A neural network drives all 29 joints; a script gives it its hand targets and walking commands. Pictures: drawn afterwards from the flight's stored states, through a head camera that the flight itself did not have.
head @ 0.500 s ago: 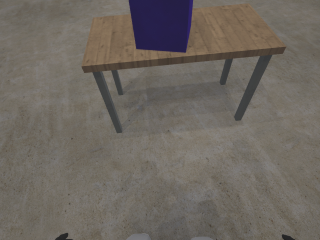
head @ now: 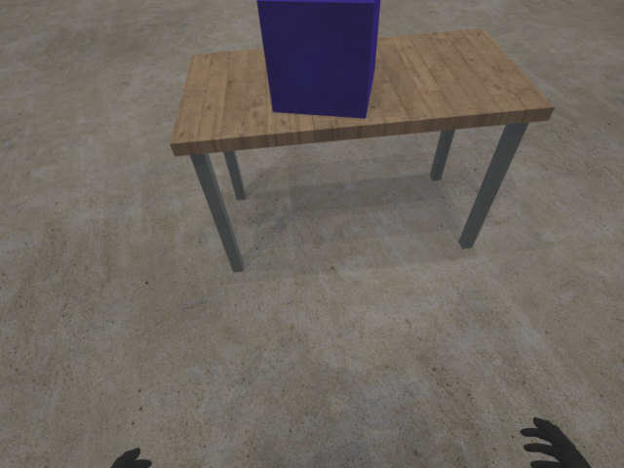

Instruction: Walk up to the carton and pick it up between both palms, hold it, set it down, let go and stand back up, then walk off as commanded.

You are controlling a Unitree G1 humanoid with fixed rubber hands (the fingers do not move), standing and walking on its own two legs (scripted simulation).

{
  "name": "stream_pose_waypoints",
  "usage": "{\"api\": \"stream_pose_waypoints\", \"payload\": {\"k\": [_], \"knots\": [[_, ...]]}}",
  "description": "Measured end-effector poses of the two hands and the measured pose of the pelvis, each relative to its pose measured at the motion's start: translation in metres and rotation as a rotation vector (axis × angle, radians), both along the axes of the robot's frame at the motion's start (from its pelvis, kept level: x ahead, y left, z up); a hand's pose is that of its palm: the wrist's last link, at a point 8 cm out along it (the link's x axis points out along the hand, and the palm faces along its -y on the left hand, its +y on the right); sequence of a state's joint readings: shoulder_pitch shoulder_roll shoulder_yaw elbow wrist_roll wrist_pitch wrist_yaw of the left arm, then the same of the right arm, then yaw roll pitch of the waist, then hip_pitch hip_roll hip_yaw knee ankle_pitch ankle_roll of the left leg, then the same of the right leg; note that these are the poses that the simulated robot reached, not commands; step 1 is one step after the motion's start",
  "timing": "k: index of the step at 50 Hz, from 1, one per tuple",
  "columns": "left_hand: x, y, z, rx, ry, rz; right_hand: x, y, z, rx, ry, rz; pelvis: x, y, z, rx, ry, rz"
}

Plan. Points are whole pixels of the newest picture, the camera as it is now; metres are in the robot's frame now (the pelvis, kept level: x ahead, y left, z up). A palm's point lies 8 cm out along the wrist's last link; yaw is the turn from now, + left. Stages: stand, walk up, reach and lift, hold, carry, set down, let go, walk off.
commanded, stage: stand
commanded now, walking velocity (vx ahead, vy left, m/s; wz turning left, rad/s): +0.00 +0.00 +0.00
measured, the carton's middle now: (325, 41) +1.10 -0.02 +0.02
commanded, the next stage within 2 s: none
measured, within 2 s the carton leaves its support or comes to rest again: neither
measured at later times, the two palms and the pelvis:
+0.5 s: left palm out of the picture +0.08 +0.30 -0.10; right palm out of the picture +0.10 -0.30 -0.10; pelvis -0.01 +0.00 +0.00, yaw +0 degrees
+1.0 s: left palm out of the picture +0.08 +0.30 -0.10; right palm out of the picture +0.10 -0.30 -0.10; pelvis -0.01 +0.00 +0.01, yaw +0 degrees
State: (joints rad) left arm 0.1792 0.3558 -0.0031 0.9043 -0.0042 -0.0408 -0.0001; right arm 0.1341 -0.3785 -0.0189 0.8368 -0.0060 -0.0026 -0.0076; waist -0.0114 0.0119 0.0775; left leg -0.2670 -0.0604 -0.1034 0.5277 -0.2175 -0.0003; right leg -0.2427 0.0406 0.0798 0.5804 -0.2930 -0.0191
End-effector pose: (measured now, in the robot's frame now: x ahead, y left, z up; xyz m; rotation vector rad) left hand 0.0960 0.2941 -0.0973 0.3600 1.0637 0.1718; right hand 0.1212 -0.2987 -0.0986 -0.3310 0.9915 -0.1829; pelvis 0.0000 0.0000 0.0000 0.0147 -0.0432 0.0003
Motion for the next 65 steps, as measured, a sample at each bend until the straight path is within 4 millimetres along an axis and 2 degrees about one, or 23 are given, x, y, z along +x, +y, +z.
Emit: {"api": "stream_pose_waypoints", "payload": {"k": [29,65], "knots": [[-0.021,0.004,-0.001,-0.003,0.042,0.023,-0.026,-0.001,0.001,-0.003,0.040,-0.022,-0.013,0.002,0.005,-0.004,0.008,-0.001],[-0.018,0.005,0.000,-0.004,0.041,0.025,-0.026,-0.001,0.002,-0.003,0.042,-0.025,-0.011,0.002,0.006,-0.005,0.015,-0.002]]}}
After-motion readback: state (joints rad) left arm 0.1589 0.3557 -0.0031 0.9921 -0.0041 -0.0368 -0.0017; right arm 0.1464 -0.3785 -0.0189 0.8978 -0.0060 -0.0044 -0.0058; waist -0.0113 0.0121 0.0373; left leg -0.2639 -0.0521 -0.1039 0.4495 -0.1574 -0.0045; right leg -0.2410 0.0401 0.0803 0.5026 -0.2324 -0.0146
